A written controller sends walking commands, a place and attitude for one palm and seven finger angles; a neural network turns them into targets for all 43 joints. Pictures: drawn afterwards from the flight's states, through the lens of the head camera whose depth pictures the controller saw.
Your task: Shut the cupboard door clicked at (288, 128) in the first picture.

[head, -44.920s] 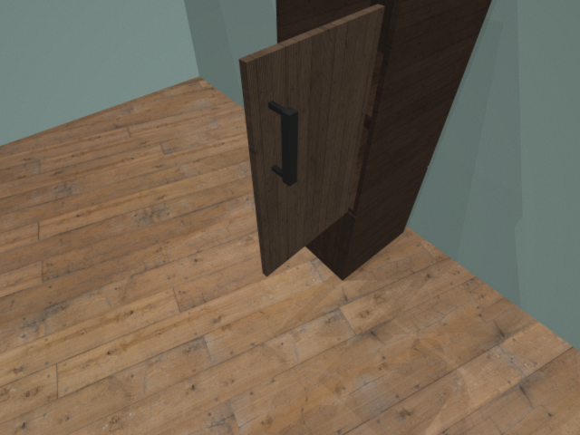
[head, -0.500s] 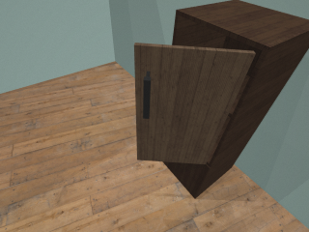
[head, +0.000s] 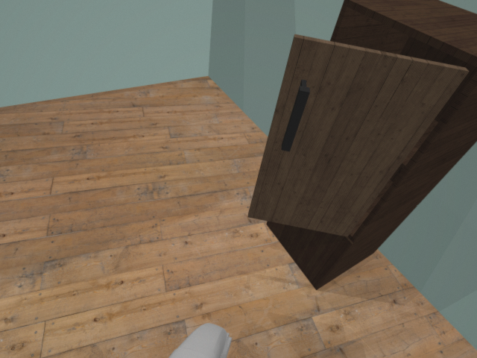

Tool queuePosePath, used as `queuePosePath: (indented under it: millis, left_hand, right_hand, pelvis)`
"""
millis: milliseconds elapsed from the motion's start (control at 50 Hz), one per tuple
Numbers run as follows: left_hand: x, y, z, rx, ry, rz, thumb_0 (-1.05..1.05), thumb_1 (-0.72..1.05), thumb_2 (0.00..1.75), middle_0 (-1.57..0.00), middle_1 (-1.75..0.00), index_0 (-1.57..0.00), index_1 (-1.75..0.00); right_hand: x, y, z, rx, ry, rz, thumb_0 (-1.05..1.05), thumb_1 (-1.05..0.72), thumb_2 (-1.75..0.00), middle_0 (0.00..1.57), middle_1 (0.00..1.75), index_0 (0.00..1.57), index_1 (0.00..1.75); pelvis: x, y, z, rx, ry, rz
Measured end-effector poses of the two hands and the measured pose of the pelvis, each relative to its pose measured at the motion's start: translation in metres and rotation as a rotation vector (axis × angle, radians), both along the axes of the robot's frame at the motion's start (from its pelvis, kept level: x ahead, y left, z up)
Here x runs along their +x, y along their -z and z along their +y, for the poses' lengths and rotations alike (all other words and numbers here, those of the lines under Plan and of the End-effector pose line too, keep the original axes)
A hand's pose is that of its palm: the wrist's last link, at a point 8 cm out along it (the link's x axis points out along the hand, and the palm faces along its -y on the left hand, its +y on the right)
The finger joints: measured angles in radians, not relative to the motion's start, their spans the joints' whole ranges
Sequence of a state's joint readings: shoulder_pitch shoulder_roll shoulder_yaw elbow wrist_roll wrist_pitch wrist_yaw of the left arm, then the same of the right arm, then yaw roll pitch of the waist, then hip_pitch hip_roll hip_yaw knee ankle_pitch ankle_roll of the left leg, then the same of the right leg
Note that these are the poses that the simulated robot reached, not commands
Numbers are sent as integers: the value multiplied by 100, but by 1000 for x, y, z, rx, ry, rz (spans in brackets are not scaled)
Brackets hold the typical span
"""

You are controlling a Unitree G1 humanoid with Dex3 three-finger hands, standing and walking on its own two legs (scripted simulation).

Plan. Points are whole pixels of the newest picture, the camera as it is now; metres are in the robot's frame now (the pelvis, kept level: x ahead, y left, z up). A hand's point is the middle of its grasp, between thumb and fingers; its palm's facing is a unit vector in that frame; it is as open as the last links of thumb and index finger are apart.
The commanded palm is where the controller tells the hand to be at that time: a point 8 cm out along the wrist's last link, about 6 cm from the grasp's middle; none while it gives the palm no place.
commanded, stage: come to a stop and stand still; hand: left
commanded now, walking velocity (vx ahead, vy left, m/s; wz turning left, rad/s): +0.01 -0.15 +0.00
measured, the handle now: (294, 116) +0.60 -0.05 +0.12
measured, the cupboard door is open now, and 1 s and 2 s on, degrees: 51 51 51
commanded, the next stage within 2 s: look again from close up in 1.80 s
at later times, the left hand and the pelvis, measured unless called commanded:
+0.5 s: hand out of the picture +0.05 +0.22 -0.13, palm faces -0.09 -0.96 -0.26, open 7.4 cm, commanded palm none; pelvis -0.06 +0.02 +0.02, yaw -3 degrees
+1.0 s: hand out of the picture -0.03 +0.20 -0.14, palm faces +0.05 -0.98 -0.17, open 7.3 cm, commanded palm none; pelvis -0.04 +0.03 +0.03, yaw -1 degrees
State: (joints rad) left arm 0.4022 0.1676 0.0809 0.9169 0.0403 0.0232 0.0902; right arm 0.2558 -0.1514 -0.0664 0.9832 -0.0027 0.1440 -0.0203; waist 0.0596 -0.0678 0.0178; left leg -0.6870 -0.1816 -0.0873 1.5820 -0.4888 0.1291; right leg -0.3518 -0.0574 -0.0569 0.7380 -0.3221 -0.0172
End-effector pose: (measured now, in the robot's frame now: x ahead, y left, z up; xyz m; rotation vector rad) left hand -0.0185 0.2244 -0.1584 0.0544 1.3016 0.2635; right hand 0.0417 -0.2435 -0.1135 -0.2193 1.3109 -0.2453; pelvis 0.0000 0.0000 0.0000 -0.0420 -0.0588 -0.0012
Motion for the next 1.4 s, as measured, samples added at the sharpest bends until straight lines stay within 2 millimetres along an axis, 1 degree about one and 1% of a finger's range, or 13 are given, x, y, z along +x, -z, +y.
queuePosePath:
  millis: [60, 100, 160, 260, 320, 400, 520, 600, 720, 860, 1020, 1200, 1400]
  left_hand:
    - [1, 5, 32, 10, 99, 50, 0, 91, 89, -21, -30, -20, -30]
    - [12, 11, 53, 25, 137, 9, 0, 91, 89, -20, -30, -20, -30]
    - [25, 10, 80, 47, 159, -61, 0, 91, 89, -20, -30, -20, -30]
    - [48, -27, 99, 75, 158, -164, 0, 91, 89, -20, -30, -20, -30]
    - [56, -51, 98, 80, 193, -194, 0, 91, 89, -20, -30, -20, -30]
    - [62, -69, 83, 79, 264, -163, 0, 91, 89, -20, -30, -20, -30]
    - [63, -65, 38, 81, 286, -165, 0, 91, 89, -20, -30, -20, -30]
    - [41, -68, 7, 34, 238, -142, 0, 91, 89, -20, -30, -20, -30]
    - [13, -68, 7, 38, 171, -83, -1, 96, 89, -21, -30, -21, -30]
    - [-10, -44, 19, 6, 123, 9, 0, 93, 89, -21, -30, -20, -30]
    - [-25, -44, 22, -24, 99, 69, 0, 91, 89, -20, -30, -20, -30]
    - [-32, -48, 19, -42, 124, 135, 0, 91, 89, -20, -30, -20, -30]
    - [-5, -48, 19, -37, 154, 113, 0, 91, 89, -20, -30, -20, -30]
  right_hand:
    - [13, -25, 17, -19, -12, -200, 1, -91, -90, 20, 30, 20, 30]
    - [11, -19, 26, -48, -27, -284, 1, -91, -90, 20, 30, 20, 30]
    - [-15, -1, 51, -37, -34, -240, 0, -91, -90, 20, 30, 20, 30]
    - [-80, 2, 81, 38, -13, -69, 1, -93, -90, 20, 30, 20, 30]
    - [-113, -6, 81, 66, 20, 6, 1, -93, -90, 21, 30, 21, 30]
    - [-147, -14, 66, 74, 78, 62, 1, -92, -90, 21, 30, 21, 30]
    - [-181, -1, 24, 85, 116, 165, 1, -91, -90, 21, 30, 20, 30]
    - [-168, -6, 3, 84, 84, 174, 1, -91, -90, 20, 30, 20, 30]
    - [-117, -13, -5, 83, 40, 69, 1, -91, -90, 20, 30, 20, 30]
    - [-49, -11, 20, 79, -26, -65, 1, -91, -90, 20, 30, 20, 30]
    - [-5, -14, 51, 98, -91, -124, 0, -93, -90, 20, 30, 20, 30]
    - [2, -15, 58, 111, -58, -127, -1, -94, -90, 20, 30, 20, 30]
    - [-39, -11, 48, 88, -6, -3, 0, -93, -90, 20, 30, 20, 30]
  pelvis:
    - [-11, -4, 16, 33, 9, 12]
    - [-19, 8, 36, 25, 16, 16]
    - [-35, 16, 52, 76, 49, -13]
    - [-44, -6, 55, 55, 56, 4]
    - [-49, -20, 52, 44, 58, 31]
    - [-55, -32, 42, 31, 62, 60]
    - [-60, -23, 12, 48, 53, 63]
    - [-56, -32, 5, 55, 30, 43]
    - [-48, -40, 1, 50, 19, 31]
    - [-40, -28, 14, 23, 21, 32]
    - [-35, -32, 29, 36, 22, 39]
    - [-23, -36, 34, 42, 38, 52]
    - [-12, -38, 34, 47, 44, 45]
